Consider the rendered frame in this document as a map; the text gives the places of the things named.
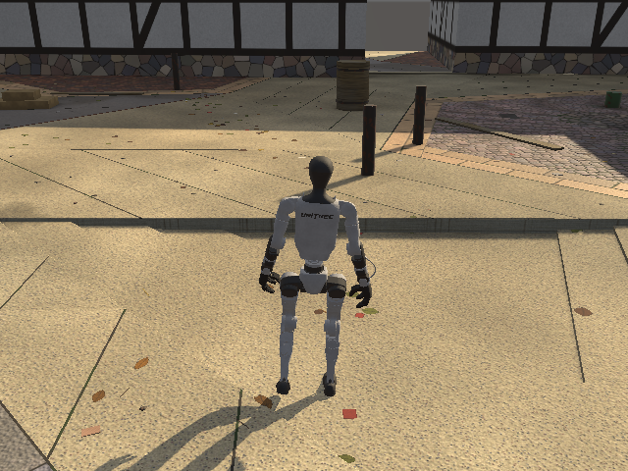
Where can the right robot forearm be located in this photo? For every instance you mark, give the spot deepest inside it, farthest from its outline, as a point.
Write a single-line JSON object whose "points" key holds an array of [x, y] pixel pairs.
{"points": [[360, 268]]}

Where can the left robot forearm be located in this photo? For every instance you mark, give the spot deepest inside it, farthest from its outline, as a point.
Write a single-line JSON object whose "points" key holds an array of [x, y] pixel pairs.
{"points": [[269, 258]]}

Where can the right robot upper arm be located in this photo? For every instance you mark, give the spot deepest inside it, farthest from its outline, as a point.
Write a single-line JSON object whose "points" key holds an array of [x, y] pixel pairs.
{"points": [[348, 210]]}

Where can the left robot upper arm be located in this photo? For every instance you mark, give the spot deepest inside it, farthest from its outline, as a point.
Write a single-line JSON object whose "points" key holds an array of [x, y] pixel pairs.
{"points": [[287, 206]]}

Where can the robot left hand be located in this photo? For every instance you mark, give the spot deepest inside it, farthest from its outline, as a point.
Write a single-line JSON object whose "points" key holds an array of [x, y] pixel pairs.
{"points": [[268, 278]]}

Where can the robot right hand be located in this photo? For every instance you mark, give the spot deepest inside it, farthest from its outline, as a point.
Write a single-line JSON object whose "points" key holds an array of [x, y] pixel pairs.
{"points": [[366, 293]]}

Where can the right robot shin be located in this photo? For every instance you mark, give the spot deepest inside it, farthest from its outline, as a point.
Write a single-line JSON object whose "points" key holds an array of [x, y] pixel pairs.
{"points": [[332, 352]]}

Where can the robot right foot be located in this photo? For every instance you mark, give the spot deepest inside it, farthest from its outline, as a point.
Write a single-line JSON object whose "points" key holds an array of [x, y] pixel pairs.
{"points": [[330, 389]]}

